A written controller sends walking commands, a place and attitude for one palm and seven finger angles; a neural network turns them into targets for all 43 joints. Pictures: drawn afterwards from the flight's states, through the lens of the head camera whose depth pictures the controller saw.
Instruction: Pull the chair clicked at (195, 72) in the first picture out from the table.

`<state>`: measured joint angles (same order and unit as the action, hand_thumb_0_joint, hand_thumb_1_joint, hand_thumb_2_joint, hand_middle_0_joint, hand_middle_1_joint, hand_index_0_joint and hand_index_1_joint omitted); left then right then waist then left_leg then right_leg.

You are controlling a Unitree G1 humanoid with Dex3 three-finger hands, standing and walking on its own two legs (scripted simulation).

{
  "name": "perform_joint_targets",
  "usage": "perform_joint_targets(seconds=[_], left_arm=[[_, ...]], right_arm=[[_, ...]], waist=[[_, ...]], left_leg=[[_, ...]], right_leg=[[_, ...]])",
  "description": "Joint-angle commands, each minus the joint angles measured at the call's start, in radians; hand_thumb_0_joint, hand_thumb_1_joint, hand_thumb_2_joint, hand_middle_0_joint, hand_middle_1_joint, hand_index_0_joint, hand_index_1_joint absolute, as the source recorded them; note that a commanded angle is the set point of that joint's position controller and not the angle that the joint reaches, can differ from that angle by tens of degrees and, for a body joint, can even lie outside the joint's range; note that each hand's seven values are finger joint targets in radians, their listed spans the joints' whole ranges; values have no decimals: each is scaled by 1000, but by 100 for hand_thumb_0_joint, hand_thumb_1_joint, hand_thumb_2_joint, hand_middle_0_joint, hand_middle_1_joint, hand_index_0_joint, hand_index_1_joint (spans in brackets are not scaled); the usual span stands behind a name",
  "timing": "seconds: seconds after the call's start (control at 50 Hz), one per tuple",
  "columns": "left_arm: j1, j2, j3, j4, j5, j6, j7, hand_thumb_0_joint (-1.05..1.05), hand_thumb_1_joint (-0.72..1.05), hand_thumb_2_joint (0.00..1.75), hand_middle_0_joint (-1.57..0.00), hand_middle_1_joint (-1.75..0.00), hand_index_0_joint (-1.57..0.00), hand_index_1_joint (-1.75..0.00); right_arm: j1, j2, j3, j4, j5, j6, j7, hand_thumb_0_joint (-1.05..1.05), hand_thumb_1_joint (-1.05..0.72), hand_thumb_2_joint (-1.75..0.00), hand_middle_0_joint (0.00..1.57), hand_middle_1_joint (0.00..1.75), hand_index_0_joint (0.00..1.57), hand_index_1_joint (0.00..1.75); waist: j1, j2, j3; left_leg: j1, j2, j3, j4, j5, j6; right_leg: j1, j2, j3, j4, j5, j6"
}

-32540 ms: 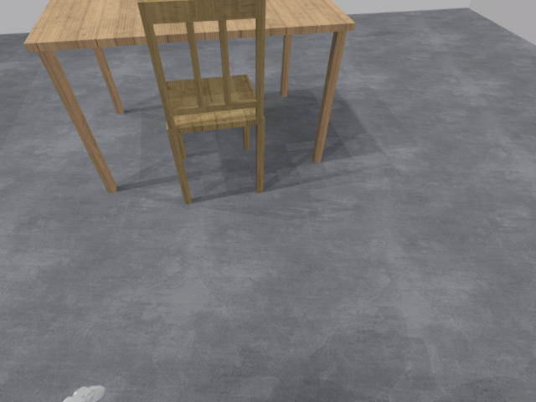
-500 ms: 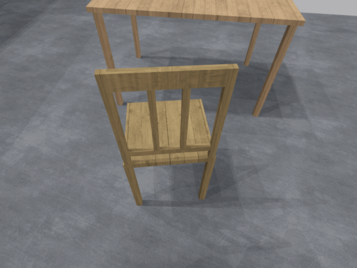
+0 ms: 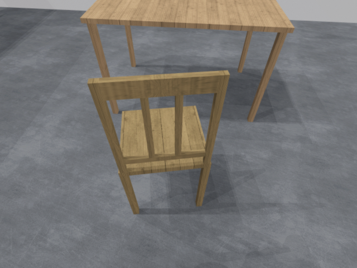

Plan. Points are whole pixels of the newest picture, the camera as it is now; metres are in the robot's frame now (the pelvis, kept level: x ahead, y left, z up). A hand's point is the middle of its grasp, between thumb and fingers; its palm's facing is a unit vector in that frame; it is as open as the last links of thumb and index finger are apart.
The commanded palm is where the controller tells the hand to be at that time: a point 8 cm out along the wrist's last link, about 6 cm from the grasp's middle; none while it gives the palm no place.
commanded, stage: let the arm hang, fingers relaxed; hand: left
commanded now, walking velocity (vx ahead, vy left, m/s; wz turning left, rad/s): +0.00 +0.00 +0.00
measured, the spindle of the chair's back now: (148, 130) +0.55 +0.13 -0.08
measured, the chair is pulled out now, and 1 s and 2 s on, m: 0.62 0.62 0.62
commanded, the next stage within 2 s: look to check the result in 0.06 s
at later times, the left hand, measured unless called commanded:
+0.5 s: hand out of the picture -0.02 +0.15 -0.17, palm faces +0.04 -0.99 -0.16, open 7.4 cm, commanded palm none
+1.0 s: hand out of the picture -0.02 +0.15 -0.17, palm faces +0.04 -0.99 -0.16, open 7.4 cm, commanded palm none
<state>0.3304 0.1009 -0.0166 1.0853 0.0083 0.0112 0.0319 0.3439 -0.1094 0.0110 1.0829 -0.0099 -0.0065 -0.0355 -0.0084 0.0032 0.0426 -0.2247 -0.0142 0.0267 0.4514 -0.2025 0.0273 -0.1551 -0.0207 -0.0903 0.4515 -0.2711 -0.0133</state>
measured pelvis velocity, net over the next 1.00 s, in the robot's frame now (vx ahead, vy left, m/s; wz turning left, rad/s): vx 0.00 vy -0.01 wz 0.00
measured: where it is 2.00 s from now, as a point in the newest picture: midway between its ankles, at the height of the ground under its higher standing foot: outside the picture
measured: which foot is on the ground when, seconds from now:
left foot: down 0.00-1.00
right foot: down 0.00-1.00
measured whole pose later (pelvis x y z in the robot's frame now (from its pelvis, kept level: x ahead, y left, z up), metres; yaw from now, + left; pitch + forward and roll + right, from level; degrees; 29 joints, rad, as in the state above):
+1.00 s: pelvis +0.00 -0.01 +0.00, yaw +0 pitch -2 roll +0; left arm 0.33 0.11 -0.01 1.08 0.01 0.01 0.03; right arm 0.33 -0.10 0.01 1.10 -0.01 -0.01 -0.04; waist -0.01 0.01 0.07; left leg -0.20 -0.01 0.02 0.43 -0.19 0.02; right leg -0.13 -0.01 -0.09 0.43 -0.27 -0.02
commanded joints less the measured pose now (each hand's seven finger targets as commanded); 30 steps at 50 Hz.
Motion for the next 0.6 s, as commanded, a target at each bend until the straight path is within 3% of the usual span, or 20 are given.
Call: perform_joint_targets(seconds=[0.0, 0.08, 0.16, 0.34, 0.42, 0.5, 0.58], left_arm=[[92, 98, 27, -21, -3, -10, 9, 0, 90, 90, -20, -30, -20, -30], [93, 98, 29, -22, -3, -11, 10, 0, 90, 90, -20, -30, -20, -30], [94, 99, 26, -22, -3, -12, 9, 0, 90, 90, -20, -30, -20, -30], [88, 103, 25, -22, -3, -11, 8, 0, 90, 90, -20, -30, -20, -30], [96, 101, 26, -23, -4, -16, 8, 0, 90, 90, -20, -30, -20, -30], [92, 102, 25, -21, -3, -14, 9, 0, 90, 90, -20, -30, -20, -30], [97, 100, 25, -19, -4, -16, 9, 0, 90, 90, -20, -30, -20, -30]], right_arm=[[86, -81, -16, -17, -1, -13, -5, 0, -90, -90, 20, 30, 20, 30], [86, -80, -17, -15, -1, -13, -5, 0, -90, -90, 20, 30, 20, 30], [79, -80, -17, -13, 1, -12, -5, 0, -90, -90, 20, 30, 20, 30], [73, -79, -18, -5, 2, -7, -4, 0, -90, -90, 20, 30, 20, 30], [68, -85, -19, -4, 1, -11, -5, 0, -90, -90, 20, 30, 20, 30], [66, -84, -18, -1, 2, -10, -5, 0, -90, -90, 20, 30, 20, 30], [67, -86, -19, 0, 1, -12, -6, 0, -90, -90, 20, 30, 20, 30]], waist=[[6, 16, 54], [7, 19, 44], [7, -17, 55], [4, -5, 71], [5, -9, 36], [3, 5, 67], [4, 4, 49]], left_leg=[[8, 94, -113, -91, 93, 27], [16, 96, -112, -90, 101, 27], [21, 93, -107, -81, 108, 26], [23, 95, -106, -89, 76, 23], [50, 96, -103, -80, 114, 21], [38, 96, -104, -90, 99, 21], [49, 97, -101, -83, 125, 21]], right_leg=[[-50, -91, 97, -101, 86, -37], [-40, -93, 94, -104, 91, -37], [-44, -97, 93, -113, 97, -38], [-55, -92, 94, -125, 65, -39], [-41, -99, 100, -120, 98, -39], [-51, -96, 100, -123, 85, -38], [-41, -97, 104, -123, 108, -40]])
